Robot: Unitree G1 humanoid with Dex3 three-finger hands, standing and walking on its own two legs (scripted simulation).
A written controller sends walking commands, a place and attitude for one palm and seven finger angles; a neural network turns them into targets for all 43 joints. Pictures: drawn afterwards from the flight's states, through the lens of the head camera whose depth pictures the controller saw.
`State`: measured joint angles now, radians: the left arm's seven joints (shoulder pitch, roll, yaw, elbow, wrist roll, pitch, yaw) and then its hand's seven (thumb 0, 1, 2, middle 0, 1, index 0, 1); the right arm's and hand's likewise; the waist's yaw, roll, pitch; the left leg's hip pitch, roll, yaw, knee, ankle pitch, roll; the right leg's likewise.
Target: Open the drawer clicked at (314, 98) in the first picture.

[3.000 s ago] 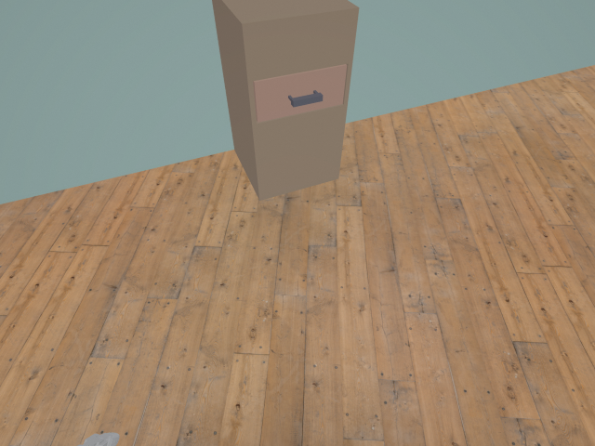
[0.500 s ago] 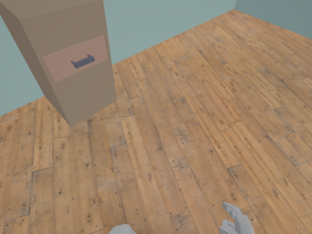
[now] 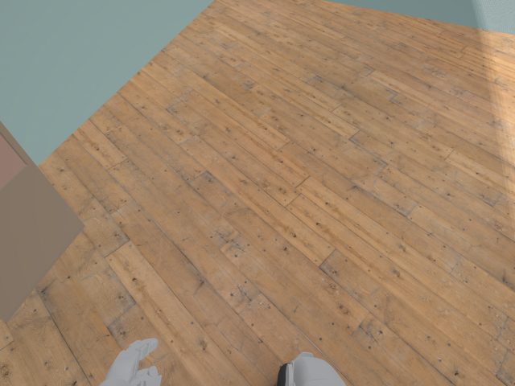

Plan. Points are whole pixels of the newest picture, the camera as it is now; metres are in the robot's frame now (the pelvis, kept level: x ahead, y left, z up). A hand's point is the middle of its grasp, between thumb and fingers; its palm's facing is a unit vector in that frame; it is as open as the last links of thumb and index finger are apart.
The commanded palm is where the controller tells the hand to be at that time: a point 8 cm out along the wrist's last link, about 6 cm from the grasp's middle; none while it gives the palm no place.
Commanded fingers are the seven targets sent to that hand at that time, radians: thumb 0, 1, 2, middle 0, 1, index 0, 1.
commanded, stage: walk to a spot facing it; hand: left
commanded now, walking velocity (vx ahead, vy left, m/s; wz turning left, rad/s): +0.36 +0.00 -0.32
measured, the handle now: out of the picture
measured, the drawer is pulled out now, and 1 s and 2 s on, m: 0.00 0.00 0.00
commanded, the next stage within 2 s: turn to face it in 0.90 s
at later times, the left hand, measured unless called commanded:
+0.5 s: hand (146, 347) +0.22 +0.20 -0.19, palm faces -0.02 -0.98 -0.20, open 7.3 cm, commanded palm none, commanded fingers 0.00 0.90 0.90 -0.20 -0.30 -0.20 -0.30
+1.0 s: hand (215, 198) +0.55 +0.08 -0.17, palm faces -0.28 -0.92 -0.26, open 7.3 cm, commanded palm none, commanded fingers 0.00 0.90 0.90 -0.20 -0.30 -0.20 -0.30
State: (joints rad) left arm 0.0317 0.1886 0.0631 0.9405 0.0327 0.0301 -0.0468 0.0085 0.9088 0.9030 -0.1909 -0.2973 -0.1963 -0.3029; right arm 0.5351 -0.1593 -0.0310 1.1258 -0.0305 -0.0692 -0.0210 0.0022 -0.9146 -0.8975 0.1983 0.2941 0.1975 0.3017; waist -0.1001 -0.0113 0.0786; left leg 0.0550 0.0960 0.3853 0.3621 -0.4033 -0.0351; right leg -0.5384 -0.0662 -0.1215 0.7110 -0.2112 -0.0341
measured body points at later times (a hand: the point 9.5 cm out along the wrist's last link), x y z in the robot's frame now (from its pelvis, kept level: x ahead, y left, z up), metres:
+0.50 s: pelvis +0.23 +0.00 -0.01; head +0.23 +0.02 +0.44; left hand +0.22 +0.25 -0.17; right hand +0.31 -0.26 -0.13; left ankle +0.32 +0.11 -0.74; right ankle +0.12 -0.10 -0.73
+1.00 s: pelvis +0.41 -0.08 -0.02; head +0.43 -0.11 +0.43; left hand +0.57 +0.13 -0.15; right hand +0.26 -0.26 -0.18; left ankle +0.33 +0.10 -0.68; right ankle +0.45 -0.19 -0.73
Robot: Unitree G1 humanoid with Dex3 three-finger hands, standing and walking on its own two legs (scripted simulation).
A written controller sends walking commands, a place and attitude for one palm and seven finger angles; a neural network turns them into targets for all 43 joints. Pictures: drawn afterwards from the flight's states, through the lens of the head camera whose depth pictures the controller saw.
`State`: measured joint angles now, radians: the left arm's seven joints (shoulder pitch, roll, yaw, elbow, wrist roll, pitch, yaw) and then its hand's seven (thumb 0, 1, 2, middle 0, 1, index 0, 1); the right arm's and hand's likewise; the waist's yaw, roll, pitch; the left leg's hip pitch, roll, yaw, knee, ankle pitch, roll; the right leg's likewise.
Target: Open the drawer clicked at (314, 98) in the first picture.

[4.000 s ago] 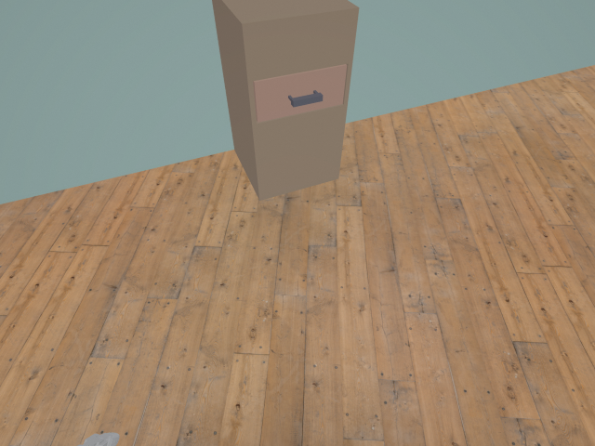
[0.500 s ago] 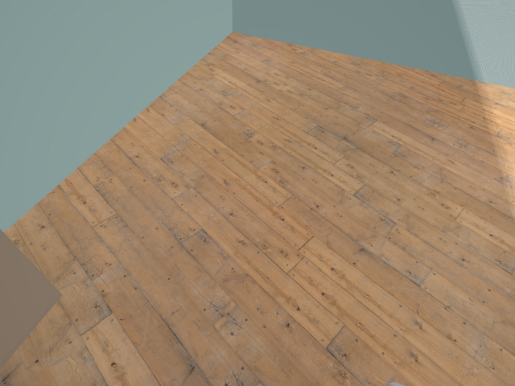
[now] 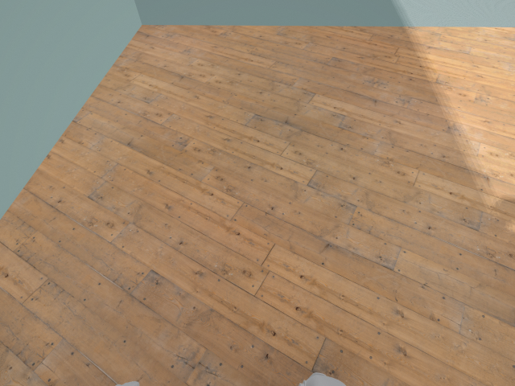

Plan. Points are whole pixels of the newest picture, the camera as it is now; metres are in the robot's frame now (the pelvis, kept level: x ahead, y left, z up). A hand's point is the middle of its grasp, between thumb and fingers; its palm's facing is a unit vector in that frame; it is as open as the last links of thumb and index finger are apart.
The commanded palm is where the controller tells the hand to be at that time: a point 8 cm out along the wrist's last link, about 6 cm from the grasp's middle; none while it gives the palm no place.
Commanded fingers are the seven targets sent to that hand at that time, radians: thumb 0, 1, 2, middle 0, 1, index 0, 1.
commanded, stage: turn to face it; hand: left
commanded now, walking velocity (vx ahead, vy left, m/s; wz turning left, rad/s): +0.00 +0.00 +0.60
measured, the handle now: out of the picture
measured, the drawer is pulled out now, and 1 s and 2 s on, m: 0.00 0.00 0.00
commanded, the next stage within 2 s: none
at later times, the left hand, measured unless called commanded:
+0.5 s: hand out of the picture +0.12 +0.23 -0.18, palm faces +0.27 -0.95 -0.18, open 7.3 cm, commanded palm none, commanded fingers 0.00 0.90 0.90 -0.20 -0.30 -0.20 -0.30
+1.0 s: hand out of the picture +0.12 +0.20 -0.12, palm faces +0.51 -0.81 -0.30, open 7.4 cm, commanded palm none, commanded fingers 0.00 0.90 0.90 -0.20 -0.30 -0.20 -0.30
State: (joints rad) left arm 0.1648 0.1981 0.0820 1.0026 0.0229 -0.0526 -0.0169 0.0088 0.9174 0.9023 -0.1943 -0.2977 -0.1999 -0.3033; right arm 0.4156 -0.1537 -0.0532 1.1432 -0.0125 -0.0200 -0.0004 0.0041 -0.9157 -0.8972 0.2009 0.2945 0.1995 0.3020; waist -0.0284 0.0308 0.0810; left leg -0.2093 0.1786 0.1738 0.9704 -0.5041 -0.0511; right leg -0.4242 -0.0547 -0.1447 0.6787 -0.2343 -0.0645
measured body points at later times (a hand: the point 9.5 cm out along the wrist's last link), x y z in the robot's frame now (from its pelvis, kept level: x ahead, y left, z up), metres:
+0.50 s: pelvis +0.11 +0.04 +0.01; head +0.13 +0.07 +0.45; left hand +0.10 +0.28 -0.16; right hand +0.24 -0.19 -0.12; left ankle +0.15 +0.12 -0.72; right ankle +0.09 -0.12 -0.64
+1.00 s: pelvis +0.13 -0.03 +0.02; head +0.16 -0.05 +0.46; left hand +0.09 +0.24 -0.10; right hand +0.32 -0.24 -0.14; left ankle +0.12 +0.10 -0.67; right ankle +0.18 -0.14 -0.72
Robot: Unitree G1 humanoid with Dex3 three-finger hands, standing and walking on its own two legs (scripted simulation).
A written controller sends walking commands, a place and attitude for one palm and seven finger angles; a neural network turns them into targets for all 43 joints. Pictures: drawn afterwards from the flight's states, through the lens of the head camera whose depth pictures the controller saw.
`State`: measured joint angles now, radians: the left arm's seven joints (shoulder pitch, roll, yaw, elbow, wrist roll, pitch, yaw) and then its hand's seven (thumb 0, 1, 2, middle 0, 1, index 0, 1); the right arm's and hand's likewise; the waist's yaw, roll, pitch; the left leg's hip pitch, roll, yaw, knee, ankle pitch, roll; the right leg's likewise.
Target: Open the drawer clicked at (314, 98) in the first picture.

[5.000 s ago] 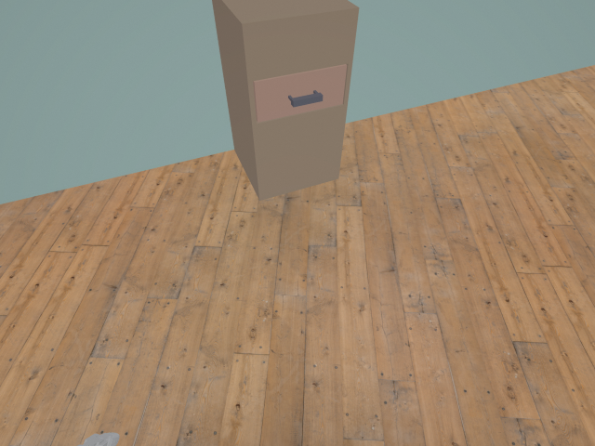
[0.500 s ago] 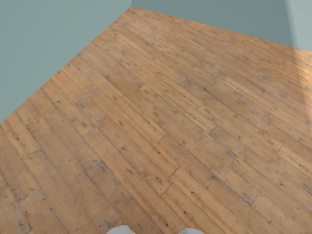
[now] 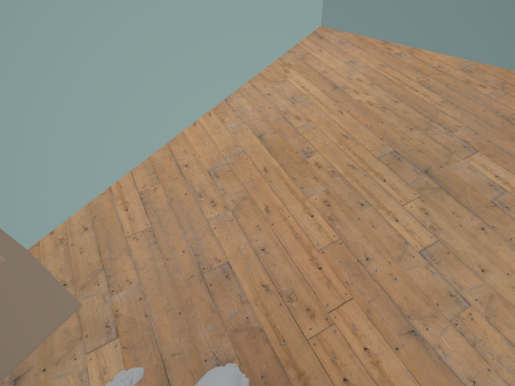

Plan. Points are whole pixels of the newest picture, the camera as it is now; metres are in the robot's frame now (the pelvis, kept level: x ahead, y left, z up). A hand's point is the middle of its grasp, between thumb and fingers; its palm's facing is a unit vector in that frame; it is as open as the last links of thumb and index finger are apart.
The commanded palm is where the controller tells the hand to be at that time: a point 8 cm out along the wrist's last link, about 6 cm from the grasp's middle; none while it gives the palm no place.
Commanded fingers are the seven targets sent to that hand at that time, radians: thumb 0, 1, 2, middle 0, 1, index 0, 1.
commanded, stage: turn to face it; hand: left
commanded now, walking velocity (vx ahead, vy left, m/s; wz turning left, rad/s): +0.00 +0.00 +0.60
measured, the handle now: out of the picture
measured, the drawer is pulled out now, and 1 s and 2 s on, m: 0.00 0.00 0.00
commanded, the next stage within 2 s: take the last steps up to it in 1.42 s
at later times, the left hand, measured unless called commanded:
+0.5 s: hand out of the picture -0.04 +0.27 -0.17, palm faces +0.37 -0.89 -0.28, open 7.4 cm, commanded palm none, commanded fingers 0.00 0.90 0.90 -0.20 -0.30 -0.20 -0.30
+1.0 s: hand out of the picture -0.03 +0.20 -0.13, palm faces +0.58 -0.76 -0.29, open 7.4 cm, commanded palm none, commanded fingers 0.00 0.90 0.90 -0.20 -0.30 -0.20 -0.30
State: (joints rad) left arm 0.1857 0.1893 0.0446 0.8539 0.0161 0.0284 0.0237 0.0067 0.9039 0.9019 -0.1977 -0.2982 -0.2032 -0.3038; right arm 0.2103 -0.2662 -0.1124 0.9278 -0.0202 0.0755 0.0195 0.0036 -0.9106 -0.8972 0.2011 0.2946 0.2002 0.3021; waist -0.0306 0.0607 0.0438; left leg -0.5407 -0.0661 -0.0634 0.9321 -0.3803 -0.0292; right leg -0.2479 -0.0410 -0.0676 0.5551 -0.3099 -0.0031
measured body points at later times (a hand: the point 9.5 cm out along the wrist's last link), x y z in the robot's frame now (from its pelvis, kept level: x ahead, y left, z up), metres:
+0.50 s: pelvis -0.01 +0.03 +0.00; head +0.02 +0.07 +0.45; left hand -0.06 +0.31 -0.15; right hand +0.19 -0.18 -0.12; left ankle -0.05 +0.13 -0.73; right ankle +0.01 -0.13 -0.66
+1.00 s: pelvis +0.01 -0.02 +0.01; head +0.05 -0.03 +0.45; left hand -0.06 +0.24 -0.11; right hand +0.22 -0.20 -0.15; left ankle -0.11 +0.09 -0.64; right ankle +0.07 -0.10 -0.73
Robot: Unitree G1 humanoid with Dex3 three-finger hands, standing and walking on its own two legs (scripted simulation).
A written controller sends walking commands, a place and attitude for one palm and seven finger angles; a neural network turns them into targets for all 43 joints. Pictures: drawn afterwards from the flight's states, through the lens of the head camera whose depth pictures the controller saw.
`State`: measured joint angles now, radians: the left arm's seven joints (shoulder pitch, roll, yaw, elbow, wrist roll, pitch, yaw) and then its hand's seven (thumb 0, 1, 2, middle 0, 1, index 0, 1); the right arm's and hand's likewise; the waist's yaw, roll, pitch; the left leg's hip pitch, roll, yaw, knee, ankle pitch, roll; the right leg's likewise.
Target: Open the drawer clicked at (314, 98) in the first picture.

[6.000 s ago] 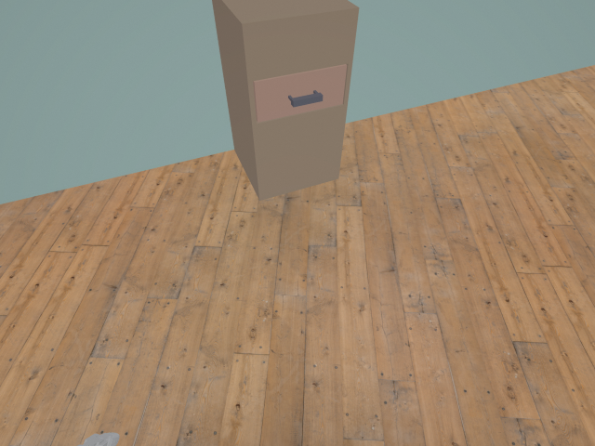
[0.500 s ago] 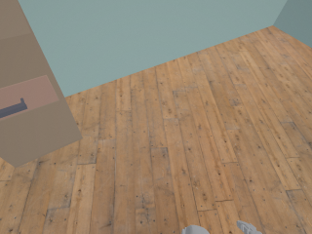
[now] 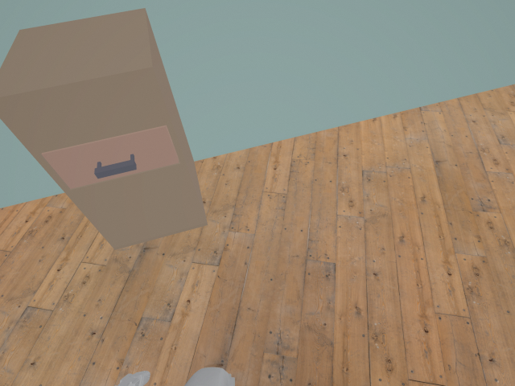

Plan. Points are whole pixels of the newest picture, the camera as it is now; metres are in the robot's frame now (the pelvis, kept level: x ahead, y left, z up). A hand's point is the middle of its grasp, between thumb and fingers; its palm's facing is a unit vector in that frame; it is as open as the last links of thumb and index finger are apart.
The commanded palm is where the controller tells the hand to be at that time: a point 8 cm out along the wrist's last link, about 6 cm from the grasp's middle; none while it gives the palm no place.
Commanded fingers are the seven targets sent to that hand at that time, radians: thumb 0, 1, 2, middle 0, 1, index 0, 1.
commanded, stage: turn to face it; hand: left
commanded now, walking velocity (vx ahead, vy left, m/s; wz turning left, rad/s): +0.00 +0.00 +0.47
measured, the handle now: (115, 164) +0.80 +0.52 -0.25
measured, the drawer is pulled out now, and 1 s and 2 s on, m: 0.00 0.00 0.00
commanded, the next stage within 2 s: take the last steps up to it in 0.42 s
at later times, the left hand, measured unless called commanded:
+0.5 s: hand out of the picture +0.00 +0.28 -0.17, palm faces +0.25 -0.94 -0.24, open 7.4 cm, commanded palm none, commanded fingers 0.00 0.90 0.90 -0.20 -0.30 -0.20 -0.30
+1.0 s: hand out of the picture -0.05 +0.21 -0.17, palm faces +0.38 -0.91 -0.18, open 7.4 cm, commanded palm none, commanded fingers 0.00 0.90 0.90 -0.20 -0.30 -0.20 -0.30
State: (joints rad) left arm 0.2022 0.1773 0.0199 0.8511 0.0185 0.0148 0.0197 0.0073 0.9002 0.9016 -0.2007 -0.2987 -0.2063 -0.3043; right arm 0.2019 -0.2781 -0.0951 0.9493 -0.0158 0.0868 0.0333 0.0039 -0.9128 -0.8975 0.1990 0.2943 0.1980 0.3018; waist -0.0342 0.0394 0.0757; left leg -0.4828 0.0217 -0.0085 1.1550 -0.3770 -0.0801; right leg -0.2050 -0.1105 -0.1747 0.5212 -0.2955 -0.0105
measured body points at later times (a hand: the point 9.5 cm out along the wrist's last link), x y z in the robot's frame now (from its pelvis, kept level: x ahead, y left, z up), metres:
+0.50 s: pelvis +0.00 +0.06 +0.00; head +0.02 +0.08 +0.45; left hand -0.01 +0.32 -0.15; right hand +0.14 -0.16 -0.13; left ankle -0.02 +0.14 -0.74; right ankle +0.01 -0.10 -0.67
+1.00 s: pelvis +0.07 +0.08 +0.00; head +0.09 +0.08 +0.45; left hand -0.07 +0.26 -0.15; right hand +0.17 -0.15 -0.16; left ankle +0.08 +0.23 -0.70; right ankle +0.02 -0.08 -0.74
